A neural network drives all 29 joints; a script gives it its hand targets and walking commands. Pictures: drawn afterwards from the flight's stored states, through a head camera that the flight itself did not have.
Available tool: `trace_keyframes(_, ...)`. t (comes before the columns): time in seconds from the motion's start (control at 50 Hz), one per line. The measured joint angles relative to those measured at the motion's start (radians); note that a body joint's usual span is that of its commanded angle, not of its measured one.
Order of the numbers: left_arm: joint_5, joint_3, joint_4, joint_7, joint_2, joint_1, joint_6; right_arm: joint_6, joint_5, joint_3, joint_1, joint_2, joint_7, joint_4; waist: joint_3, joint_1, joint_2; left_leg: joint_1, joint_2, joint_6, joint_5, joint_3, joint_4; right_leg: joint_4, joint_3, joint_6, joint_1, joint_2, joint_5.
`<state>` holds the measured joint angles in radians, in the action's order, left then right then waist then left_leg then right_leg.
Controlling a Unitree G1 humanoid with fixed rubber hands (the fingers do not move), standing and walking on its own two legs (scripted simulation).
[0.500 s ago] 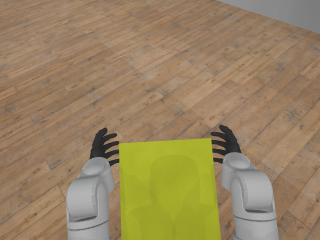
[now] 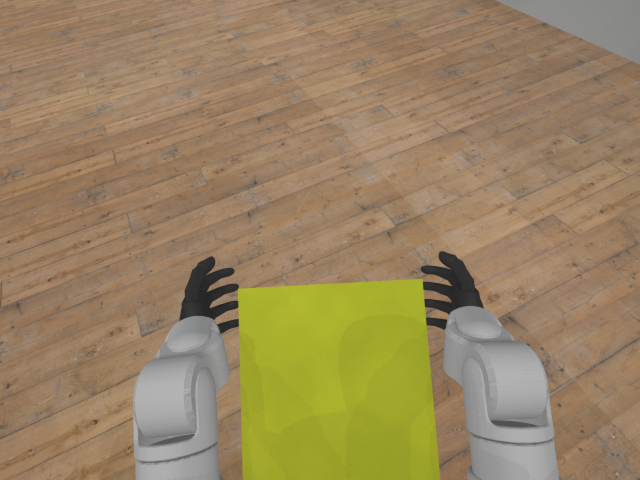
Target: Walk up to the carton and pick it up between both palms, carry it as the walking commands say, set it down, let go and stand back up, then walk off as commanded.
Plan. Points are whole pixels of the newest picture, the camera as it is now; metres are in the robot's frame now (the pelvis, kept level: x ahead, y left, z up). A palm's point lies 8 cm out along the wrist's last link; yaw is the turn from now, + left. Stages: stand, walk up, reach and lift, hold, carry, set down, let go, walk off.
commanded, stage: carry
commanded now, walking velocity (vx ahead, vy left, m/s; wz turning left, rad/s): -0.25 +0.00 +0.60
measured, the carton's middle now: (333, 365) +0.28 +0.01 -0.05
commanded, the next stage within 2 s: none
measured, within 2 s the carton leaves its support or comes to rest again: neither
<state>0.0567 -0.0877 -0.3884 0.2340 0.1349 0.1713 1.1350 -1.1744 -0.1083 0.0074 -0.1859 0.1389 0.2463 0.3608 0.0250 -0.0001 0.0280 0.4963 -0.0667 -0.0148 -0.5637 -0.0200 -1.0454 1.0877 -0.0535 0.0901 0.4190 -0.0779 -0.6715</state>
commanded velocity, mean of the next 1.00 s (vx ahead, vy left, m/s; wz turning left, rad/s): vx -0.25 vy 0.00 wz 0.60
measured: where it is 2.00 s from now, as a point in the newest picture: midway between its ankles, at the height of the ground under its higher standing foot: (275, 200)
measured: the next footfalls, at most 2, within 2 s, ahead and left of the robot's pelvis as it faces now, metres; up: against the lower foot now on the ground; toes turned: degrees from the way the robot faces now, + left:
left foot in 0.26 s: +0.16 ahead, +0.13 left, +0.00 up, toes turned +10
right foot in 0.46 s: +0.19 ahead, -0.11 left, +0.00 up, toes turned +10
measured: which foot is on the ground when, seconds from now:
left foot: down 0.00-0.02, up 0.04-0.24, down 0.26-0.46, up 0.48-0.68, down 0.70-0.90, up 0.92-1.00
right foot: down 0.00-0.28, up 0.30-0.44, down 0.46-0.72, up 0.74-0.88, down 0.90-1.00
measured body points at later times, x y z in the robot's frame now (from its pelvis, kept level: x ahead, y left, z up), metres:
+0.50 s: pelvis +0.21 -0.02 -0.01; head +0.25 -0.04 +0.44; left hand +0.46 +0.19 +0.07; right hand +0.53 -0.09 +0.06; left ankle +0.12 +0.11 -0.63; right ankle +0.15 -0.11 -0.67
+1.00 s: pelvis +0.53 +0.00 -0.01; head +0.58 +0.00 +0.43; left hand +0.69 +0.28 +0.07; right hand +0.85 +0.04 +0.06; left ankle +0.34 +0.07 -0.56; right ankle +0.48 -0.10 -0.67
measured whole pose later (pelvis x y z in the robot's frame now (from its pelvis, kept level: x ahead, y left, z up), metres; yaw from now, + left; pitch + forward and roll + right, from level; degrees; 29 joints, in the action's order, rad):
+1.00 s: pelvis +0.53 +0.00 -0.01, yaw +40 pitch +3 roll +6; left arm 0.06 -0.08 -0.42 0.22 0.13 0.15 1.12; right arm -1.18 -0.11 0.01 -0.18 0.14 0.24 0.44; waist 0.02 -0.10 0.02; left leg 0.57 -0.06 -0.04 -0.65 -0.02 -1.55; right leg 1.15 -0.15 -0.04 0.40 -0.15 -0.81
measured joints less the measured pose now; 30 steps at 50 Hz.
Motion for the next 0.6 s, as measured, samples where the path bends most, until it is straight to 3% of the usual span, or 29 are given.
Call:
trace_keyframes(0.06, 0.0, 0.004, 0.001, -0.007, 0.001, 0.0, -0.005, 0.0, 0.0, 0.0, 0.009, -0.002, 0.004, 0.021, -0.018, -0.056, -0.025, 0.068, -0.001, 0.0, 0.011, -0.01, -0.142, -0.054, -0.07, -0.095, -0.033, -0.013, -0.03)
trace_keyframes(0.1, 0.0, 0.01, 0.001, -0.007, 0.001, 0.0, -0.016, -0.004, 0.0, 0.0, 0.014, -0.002, 0.004, 0.047, -0.026, -0.078, -0.011, 0.125, -0.002, 0.0, 0.009, -0.006, -0.296, -0.058, -0.111, -0.118, -0.061, -0.039, -0.063)
trace_keyframes(0.14, 0.0, 0.011, 0.001, -0.007, 0.001, -0.001, -0.028, -0.006, 0.0, 0.0, 0.01, -0.003, 0.004, 0.063, -0.026, -0.08, 0.0, 0.172, -0.002, 0.0, 0.009, -0.006, -0.381, -0.065, -0.143, -0.119, -0.093, -0.06, -0.092)
trace_keyframes(0.2, 0.0, 0.011, 0.001, -0.007, 0.002, -0.001, -0.033, -0.007, 0.0, 0.0, 0.005, -0.003, 0.005, 0.069, -0.027, -0.054, 0.009, 0.221, -0.002, 0.0, 0.008, 0.009, -0.354, -0.074, -0.183, -0.104, -0.147, -0.079, -0.137)
trace_keyframes(0.26, 0.0, 0.011, -0.005, -0.006, 0.002, -0.001, -0.027, -0.007, 0.0, 0.0, 0.004, -0.003, 0.005, 0.07, -0.033, -0.015, 0.01, 0.169, -0.013, 0.0, 0.104, 0.047, -0.033, -0.029, -0.208, -0.06, -0.188, -0.091, -0.169)
trace_keyframes(0.3, 0.0, 0.004, -0.007, 0.0, 0.001, -0.001, -0.028, 0.002, 0.0, 0.0, -0.012, 0.001, 0.006, 0.038, -0.005, -0.008, 0.034, 0.121, -0.031, 0.0, 0.056, 0.05, -0.04, 0.202, -0.165, 0.007, -0.146, -0.115, -0.037)
trace_keyframes(0.34, 0.0, 0.001, -0.007, 0.005, 0.0, -0.009, -0.014, 0.006, 0.0, 0.0, -0.018, 0.003, 0.005, 0.001, 0.009, 0.012, 0.026, 0.079, -0.014, -0.003, -0.016, 0.049, -0.088, 0.485, -0.049, 0.054, -0.054, -0.037, -0.041)
trace_keyframes(0.38, 0.0, 0.001, -0.008, 0.003, -0.001, -0.013, 0.007, 0.003, 0.0, 0.0, -0.006, 0.002, -0.001, -0.015, 0.008, 0.008, 0.022, 0.031, -0.011, -0.004, -0.048, 0.038, -0.08, 0.55, 0.017, 0.026, 0.009, 0.017, -0.115)
trace_keyframes(0.4, 0.0, 0.001, -0.009, 0.002, -0.001, -0.013, 0.009, -0.002, 0.0, 0.0, -0.005, 0.002, -0.001, -0.011, 0.008, -0.001, 0.016, 0.015, -0.011, -0.004, -0.053, 0.029, -0.071, 0.481, 0.034, 0.007, 0.034, 0.022, -0.152)
trace_keyframes(0.42, 0.0, 0.001, -0.01, 0.0, -0.002, -0.013, 0.008, -0.007, 0.0, 0.0, -0.006, 0.002, -0.001, -0.003, 0.008, -0.013, 0.007, 0.005, -0.011, -0.004, -0.052, 0.016, -0.067, 0.331, 0.04, -0.004, 0.041, 0.015, -0.157)
trace_keyframes(0.44, 0.0, 0.001, -0.01, -0.001, -0.002, -0.013, 0.002, -0.011, 0.0, 0.0, -0.009, 0.002, -0.001, 0.008, 0.003, -0.017, 0.003, 0.005, -0.011, -0.004, -0.046, 0.011, -0.067, 0.13, 0.044, -0.001, 0.041, 0.0, -0.078)
trace_keyframes(0.46, 0.0, 0.001, -0.009, -0.002, -0.001, -0.012, -0.006, -0.012, 0.0, 0.0, -0.011, 0.001, -0.001, 0.019, -0.001, -0.023, -0.002, 0.012, -0.009, -0.004, -0.038, 0.006, -0.084, 0.013, 0.032, -0.013, 0.027, -0.009, 0.02)
trace_keyframes(0.52, 0.0, 0.012, -0.008, -0.005, 0.0, -0.012, -0.004, -0.01, 0.0, 0.0, 0.007, -0.001, 0.005, 0.041, -0.007, -0.092, -0.017, 0.074, -0.007, -0.004, -0.036, 0.001, -0.29, 0.011, -0.074, -0.103, -0.037, -0.029, -0.092)
trace_keyframes(0.56, 0.0, 0.013, -0.009, -0.005, 0.0, -0.013, -0.009, -0.016, 0.001, 0.0, 0.009, -0.002, 0.002, 0.06, -0.015, -0.094, -0.001, 0.121, -0.007, -0.004, -0.036, 0.005, -0.412, -0.004, -0.116, -0.127, -0.074, -0.043, -0.125)
trace_keyframes(0.6, 0.0, 0.013, -0.009, -0.005, 0.0, -0.013, -0.021, -0.017, 0.001, 0.0, 0.003, -0.002, 0.002, 0.074, -0.018, -0.075, 0.016, 0.17, -0.007, -0.004, -0.045, 0.016, -0.472, -0.024, -0.145, -0.132, -0.108, -0.054, -0.154)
